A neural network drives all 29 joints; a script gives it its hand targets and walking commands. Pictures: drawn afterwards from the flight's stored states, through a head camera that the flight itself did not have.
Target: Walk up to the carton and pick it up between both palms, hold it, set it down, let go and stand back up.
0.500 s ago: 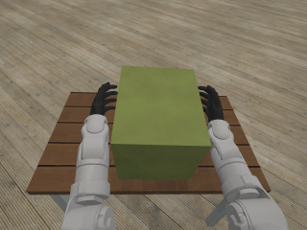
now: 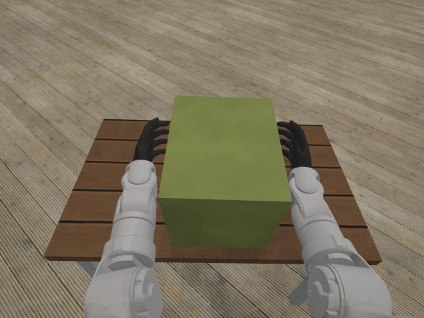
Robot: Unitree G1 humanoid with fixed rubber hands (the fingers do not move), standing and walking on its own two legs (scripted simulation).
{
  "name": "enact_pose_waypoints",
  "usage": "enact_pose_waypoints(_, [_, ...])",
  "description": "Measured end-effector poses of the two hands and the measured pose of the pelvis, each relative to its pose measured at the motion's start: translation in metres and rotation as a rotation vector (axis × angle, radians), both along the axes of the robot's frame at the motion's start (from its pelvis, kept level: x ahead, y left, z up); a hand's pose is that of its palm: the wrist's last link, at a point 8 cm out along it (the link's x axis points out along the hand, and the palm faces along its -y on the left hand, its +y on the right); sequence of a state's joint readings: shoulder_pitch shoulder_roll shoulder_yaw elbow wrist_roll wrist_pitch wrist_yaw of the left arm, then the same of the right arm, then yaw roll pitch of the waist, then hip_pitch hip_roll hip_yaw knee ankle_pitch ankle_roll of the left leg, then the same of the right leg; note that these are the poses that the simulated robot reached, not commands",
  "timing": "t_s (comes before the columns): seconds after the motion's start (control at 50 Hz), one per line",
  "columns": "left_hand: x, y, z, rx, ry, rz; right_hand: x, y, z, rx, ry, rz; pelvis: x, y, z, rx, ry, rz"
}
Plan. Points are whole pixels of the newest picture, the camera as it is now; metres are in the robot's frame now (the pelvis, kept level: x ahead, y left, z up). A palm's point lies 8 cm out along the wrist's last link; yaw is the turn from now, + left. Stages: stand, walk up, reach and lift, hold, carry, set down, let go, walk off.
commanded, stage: set down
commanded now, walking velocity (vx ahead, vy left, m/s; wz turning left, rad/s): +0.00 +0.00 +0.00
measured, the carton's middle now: (220, 172) +0.40 +0.02 +0.04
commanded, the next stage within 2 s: none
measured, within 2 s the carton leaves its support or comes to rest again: neither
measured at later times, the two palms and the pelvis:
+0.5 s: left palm (148, 164) +0.40 +0.18 +0.06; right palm (291, 167) +0.40 -0.12 +0.07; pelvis +0.01 +0.00 +0.00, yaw +0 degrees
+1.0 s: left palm (150, 173) +0.41 +0.18 +0.01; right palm (283, 173) +0.41 -0.12 +0.03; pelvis +0.02 +0.00 +0.00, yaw +0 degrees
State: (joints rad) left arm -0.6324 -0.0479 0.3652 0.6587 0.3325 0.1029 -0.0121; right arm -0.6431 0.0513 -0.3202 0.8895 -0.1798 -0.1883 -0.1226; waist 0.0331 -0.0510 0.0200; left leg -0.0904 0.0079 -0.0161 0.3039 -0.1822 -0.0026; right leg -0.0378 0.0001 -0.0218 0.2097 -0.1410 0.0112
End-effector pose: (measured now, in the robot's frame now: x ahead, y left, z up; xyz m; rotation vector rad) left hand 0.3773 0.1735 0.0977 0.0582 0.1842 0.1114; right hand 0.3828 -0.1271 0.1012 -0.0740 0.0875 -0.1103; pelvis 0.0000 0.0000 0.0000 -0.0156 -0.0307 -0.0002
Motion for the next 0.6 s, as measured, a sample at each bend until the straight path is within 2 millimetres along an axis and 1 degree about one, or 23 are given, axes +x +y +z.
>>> enact_pose_waypoints(0.18, [0.005, 0.002, -0.012, -0.011, 0.011, -0.003, 0.004, 0.001, -0.009, -0.004, 0.011, -0.001, 0.003, -0.001, 0.0, 0.001, 0.03, 0.002])
enact_pose_waypoints(0.36, [0.01, 0.001, -0.031, -0.019, 0.043, -0.013, 0.008, 0.001, -0.026, -0.007, 0.042, -0.01, 0.007, -0.001, 0.0, 0.001, 0.07, -0.004])
enact_pose_waypoints(0.46, [0.016, 0.003, -0.036, -0.016, 0.04, -0.015, 0.013, 0.002, -0.03, -0.004, 0.038, -0.011, 0.01, 0.001, 0.0, 0.0, 0.092, -0.006])
enact_pose_waypoints(0.6, [0.021, 0.007, -0.05, -0.022, 0.059, -0.009, 0.02, 0.007, -0.041, -0.014, 0.058, -0.004, 0.016, 0.002, -0.001, -0.001, 0.126, -0.007])
